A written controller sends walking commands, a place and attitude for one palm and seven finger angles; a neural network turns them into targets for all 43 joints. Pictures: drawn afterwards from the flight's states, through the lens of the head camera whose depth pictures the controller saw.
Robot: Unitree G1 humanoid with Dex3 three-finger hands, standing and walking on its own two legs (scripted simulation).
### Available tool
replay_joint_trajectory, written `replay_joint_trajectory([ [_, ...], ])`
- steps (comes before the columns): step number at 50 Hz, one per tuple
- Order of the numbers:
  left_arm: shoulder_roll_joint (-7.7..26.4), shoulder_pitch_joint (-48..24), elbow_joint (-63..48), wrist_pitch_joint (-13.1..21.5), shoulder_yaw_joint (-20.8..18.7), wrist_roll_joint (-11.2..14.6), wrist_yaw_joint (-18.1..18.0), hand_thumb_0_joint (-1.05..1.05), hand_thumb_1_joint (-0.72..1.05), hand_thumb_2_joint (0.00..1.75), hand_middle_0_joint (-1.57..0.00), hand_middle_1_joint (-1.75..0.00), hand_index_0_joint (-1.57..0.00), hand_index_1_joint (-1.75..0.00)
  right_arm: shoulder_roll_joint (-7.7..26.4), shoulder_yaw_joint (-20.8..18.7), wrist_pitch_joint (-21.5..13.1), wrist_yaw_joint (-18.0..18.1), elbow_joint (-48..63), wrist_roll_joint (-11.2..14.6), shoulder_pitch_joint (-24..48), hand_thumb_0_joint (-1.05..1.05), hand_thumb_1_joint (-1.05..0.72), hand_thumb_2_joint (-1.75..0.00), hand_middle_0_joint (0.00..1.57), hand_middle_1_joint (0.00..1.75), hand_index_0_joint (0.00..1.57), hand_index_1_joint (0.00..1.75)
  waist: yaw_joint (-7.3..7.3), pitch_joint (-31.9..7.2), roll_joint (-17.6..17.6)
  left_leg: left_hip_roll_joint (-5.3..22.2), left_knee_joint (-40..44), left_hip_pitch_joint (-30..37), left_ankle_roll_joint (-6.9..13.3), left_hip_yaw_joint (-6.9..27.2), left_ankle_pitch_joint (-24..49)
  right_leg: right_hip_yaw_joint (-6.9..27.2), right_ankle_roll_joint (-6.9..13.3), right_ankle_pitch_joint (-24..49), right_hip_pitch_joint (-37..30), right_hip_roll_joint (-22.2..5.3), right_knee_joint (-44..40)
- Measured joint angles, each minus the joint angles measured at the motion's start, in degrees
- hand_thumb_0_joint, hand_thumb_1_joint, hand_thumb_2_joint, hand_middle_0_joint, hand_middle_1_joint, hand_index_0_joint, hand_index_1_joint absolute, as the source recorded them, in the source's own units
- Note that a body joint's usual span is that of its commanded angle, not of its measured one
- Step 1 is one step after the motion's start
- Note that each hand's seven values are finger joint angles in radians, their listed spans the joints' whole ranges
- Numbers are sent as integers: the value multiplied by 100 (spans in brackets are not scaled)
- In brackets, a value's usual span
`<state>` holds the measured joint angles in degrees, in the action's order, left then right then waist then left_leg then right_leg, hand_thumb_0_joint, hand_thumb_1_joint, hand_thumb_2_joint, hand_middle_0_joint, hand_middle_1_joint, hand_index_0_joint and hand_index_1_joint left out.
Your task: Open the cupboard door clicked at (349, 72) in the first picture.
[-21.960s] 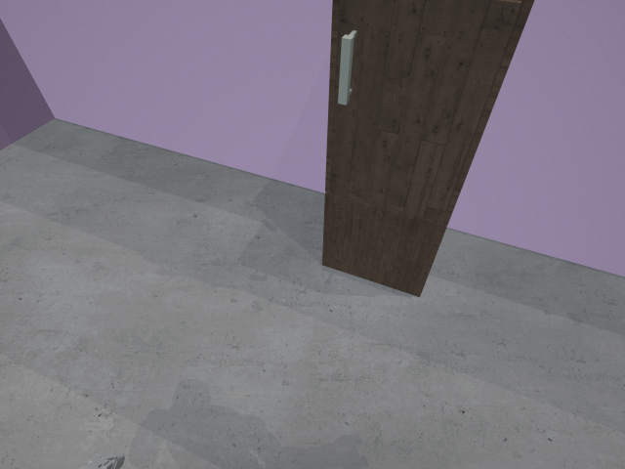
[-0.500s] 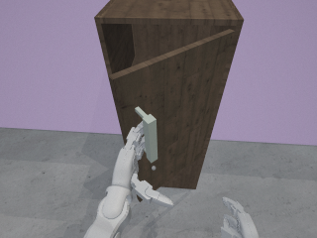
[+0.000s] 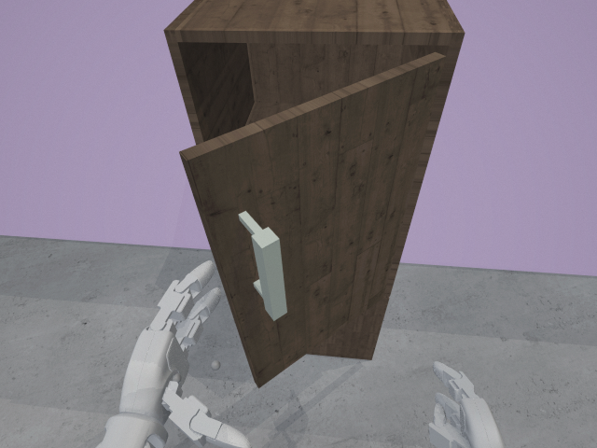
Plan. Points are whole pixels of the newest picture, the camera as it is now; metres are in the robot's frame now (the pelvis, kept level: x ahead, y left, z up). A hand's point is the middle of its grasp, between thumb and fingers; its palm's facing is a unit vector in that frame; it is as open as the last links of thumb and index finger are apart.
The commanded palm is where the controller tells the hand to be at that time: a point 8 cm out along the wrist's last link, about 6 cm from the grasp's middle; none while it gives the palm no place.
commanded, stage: slide the hand sideways off the handle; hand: left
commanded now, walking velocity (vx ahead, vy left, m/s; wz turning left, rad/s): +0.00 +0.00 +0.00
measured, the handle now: (262, 267) +0.31 +0.07 +0.11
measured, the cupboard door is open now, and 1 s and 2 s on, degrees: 42 42 42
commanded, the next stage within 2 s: draw the hand back to the body in 0.16 s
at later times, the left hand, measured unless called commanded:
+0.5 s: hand (167, 387) +0.16 +0.14 +0.12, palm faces -0.04 -1.00 -0.07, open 16.3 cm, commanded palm +0.13 +0.20 +0.13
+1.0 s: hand (76, 368) +0.17 +0.22 +0.14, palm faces +0.24 -0.93 -0.29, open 14.5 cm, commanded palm +0.13 +0.27 +0.17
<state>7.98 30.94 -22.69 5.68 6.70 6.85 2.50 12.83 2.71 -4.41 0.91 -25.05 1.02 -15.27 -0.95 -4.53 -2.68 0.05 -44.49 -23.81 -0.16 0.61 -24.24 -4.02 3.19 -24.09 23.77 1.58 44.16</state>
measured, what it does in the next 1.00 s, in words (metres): stands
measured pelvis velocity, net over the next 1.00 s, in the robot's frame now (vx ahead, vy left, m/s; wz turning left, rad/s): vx -0.02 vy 0.03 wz -0.01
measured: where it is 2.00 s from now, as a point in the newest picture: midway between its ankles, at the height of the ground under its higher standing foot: outside the picture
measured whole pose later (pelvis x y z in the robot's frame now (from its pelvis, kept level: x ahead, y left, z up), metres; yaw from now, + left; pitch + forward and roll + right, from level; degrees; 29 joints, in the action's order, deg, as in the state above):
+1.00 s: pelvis -0.02 +0.03 +0.02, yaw +0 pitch -3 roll -1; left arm 16.1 32.2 -28.1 2.5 -6.0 3.3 -5.2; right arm 12.4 3.6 -9.0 5.4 -31.1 0.7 -14.1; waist -3.3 -0.7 -3.2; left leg -0.6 -36.0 -14.1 2.0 -0.2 -19.3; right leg -3.0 1.0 -17.2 12.8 1.1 32.6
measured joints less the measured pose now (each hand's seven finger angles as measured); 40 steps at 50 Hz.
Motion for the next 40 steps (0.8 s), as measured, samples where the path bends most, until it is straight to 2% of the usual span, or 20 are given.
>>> replay_joint_trajectory([
  [8, 91, 549, -281, 270, -241, 202, 378, -1, -50, 30, -15, -30, -16, -31, 69, -88, -215, 70, -21, 29, -133, 2, -91, -90, 20, 30, 20, 30, -14, -77, -57, -12, -252, -243, 10, 46, -102, -49, -13, -96, 205, -16, 206],
  [16, 111, 509, -314, 372, -248, 289, 447, -1, -50, 30, -15, -30, -15, -31, 55, -102, -390, 120, -29, 68, -115, 2, -91, -90, 20, 30, 20, 30, -32, -97, -72, -28, -472, -437, 48, 43, -147, -52, -41, -118, 377, -36, 382],
  [21, 234, 435, -441, 235, -346, 284, 414, -1, -50, 30, -15, -30, -15, -30, -4, -60, -406, 146, -33, 96, -99, 2, -91, -90, 20, 30, 20, 30, -41, -126, -82, -30, -483, -391, 77, 13, -142, -21, -65, -94, 332, -39, 377],
  [29, 399, 376, -551, -118, -782, 541, 546, -1, -50, 30, -15, -30, -15, -30, -9, 44, -482, 206, -125, 155, -85, 2, -90, -90, 20, 30, 20, 30, -77, -140, -107, -32, -339, -171, 118, 14, -62, -19, -109, 31, 74, -35, 153],
  [39, 593, 209, -615, -452, -1164, 738, 804, -1, -47, 31, -15, -30, -15, -30, 63, 77, -632, 284, -308, 196, -9, 2, -90, -90, 20, 30, 20, 30, -149, -66, -116, -67, -119, 112, 173, 37, 68, -37, -167, 192, -261, -62, -148],
  [40, 669, 169, -624, -475, -1163, 570, 660, -1, -46, 32, -15, -30, -16, -30, 51, 72, -620, 322, -327, 175, -2, 2, -90, -90, 20, 30, 20, 30, -187, -39, -107, -60, -73, 174, 175, 22, 86, -21, -168, 217, -318, -54, -199],
])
